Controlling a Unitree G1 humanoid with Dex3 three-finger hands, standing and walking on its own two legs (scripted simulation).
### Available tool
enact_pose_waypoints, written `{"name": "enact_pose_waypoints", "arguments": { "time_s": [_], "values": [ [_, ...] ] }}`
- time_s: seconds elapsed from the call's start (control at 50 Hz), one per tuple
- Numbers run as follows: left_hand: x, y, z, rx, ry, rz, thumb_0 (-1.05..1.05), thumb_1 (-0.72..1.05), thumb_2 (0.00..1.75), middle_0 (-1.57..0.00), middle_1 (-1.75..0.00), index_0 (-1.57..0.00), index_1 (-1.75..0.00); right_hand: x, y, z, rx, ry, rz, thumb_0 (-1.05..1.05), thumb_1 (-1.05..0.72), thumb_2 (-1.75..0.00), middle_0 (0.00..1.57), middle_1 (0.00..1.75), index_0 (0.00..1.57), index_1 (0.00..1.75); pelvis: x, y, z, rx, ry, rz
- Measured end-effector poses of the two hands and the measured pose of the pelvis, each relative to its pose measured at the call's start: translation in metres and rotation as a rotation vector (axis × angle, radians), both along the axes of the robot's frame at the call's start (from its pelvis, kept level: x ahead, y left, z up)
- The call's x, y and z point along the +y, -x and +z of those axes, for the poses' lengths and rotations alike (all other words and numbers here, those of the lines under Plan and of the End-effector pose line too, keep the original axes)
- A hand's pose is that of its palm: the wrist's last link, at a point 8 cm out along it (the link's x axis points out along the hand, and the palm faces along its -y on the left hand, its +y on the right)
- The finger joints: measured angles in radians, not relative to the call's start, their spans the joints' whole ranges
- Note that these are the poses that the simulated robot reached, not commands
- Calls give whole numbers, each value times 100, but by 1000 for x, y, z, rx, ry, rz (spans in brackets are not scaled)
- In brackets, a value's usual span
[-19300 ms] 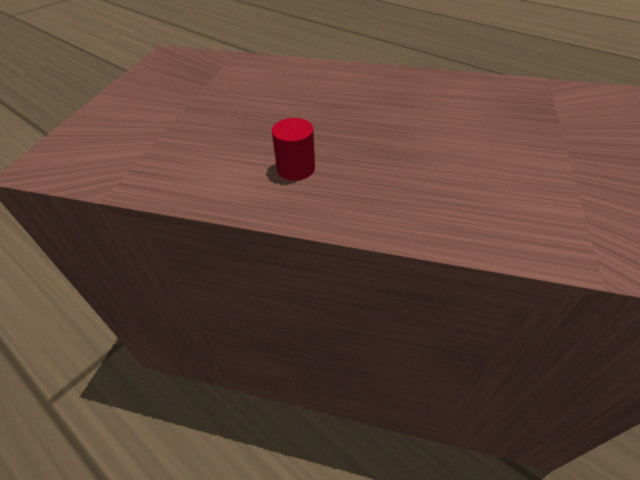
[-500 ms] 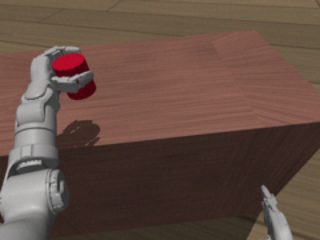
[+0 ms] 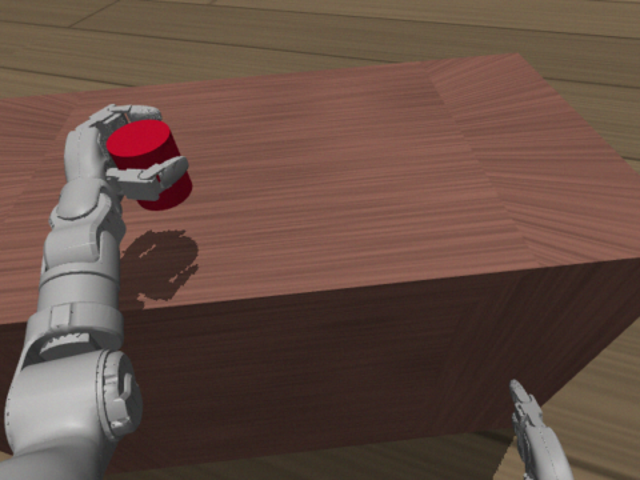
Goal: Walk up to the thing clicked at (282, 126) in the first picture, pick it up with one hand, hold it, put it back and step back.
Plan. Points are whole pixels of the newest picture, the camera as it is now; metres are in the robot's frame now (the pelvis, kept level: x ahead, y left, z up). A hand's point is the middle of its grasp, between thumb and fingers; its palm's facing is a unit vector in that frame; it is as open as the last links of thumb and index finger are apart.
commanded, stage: crouch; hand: left
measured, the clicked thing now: (152, 166) +0.47 +0.19 +0.19
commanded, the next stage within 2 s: lower in 0.34 s
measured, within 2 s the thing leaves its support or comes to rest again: rests again in 1.18 s
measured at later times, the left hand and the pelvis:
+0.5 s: hand (157, 157) +0.49 +0.19 +0.18, palm faces +0.16 -0.99 +0.00, open 9.9 cm; pelvis +0.00 +0.00 +0.00, yaw +0 degrees
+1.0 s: hand (172, 182) +0.52 +0.19 +0.12, palm faces +0.15 -0.99 +0.00, open 9.9 cm; pelvis +0.00 +0.00 -0.02, yaw -1 degrees
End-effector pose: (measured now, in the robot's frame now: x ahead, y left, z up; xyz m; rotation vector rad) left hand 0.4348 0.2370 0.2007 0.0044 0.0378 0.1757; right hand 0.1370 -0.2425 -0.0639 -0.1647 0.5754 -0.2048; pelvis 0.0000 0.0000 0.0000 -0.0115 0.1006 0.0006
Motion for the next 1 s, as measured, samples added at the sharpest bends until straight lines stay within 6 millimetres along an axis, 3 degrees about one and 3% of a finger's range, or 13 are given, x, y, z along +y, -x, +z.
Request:
{"name": "enact_pose_waypoints", "arguments": {
  "time_s": [0.18, 0.54, 0.8, 1.0],
  "values": [
    [1, -9, -8, 11, 5, 2, -1, -42, 115, -69, -104, -74, -106, -5, -5, 2, 18, 7, -5, -1, 54, -5, 5, 5, 5, 6, -2, -1, 0, 15, 1, 3],
    [3, -31, -23, 7, 12, -13, -1, -42, 115, -69, -104, -74, -106, -14, 4, -2, 79, 35, -48, -1, 53, -5, 5, 5, 5, 6, -2, 2, -4, 64, 6, -5],
    [7, -43, -67, 25, 13, -21, -1, -42, 115, -69, -104, -74, -106, -10, 4, -10, 120, 47, -42, -1, 51, -6, 5, 5, 5, 6, 2, 0, -15, 125, 13, -15],
    [7, -52, -82, 22, 15, -21, -1, -42, 115, -69, -105, -74, -106, -8, -4, -4, 101, 62, -27, -1, 50, -6, 5, 5, 5, 6, 3, -4, -21, 155, 18, -13]
  ]
}}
